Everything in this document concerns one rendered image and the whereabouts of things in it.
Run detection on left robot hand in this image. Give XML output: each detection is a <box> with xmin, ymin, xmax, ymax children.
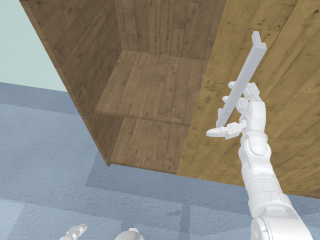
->
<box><xmin>60</xmin><ymin>223</ymin><xmax>88</xmax><ymax>240</ymax></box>

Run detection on right robot hand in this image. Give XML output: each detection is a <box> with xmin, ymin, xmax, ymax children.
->
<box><xmin>206</xmin><ymin>81</ymin><xmax>266</xmax><ymax>140</ymax></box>

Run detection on left robot thigh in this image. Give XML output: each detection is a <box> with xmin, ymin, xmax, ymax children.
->
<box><xmin>115</xmin><ymin>230</ymin><xmax>145</xmax><ymax>240</ymax></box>

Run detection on right robot upper arm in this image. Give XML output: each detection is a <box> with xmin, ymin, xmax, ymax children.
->
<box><xmin>250</xmin><ymin>215</ymin><xmax>312</xmax><ymax>240</ymax></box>

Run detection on robot left shin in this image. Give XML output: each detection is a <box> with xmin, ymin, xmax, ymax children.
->
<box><xmin>129</xmin><ymin>228</ymin><xmax>139</xmax><ymax>233</ymax></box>

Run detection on right robot forearm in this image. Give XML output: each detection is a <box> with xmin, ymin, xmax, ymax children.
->
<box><xmin>238</xmin><ymin>130</ymin><xmax>313</xmax><ymax>240</ymax></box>

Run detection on handle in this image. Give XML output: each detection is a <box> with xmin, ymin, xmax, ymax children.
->
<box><xmin>216</xmin><ymin>31</ymin><xmax>267</xmax><ymax>128</ymax></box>

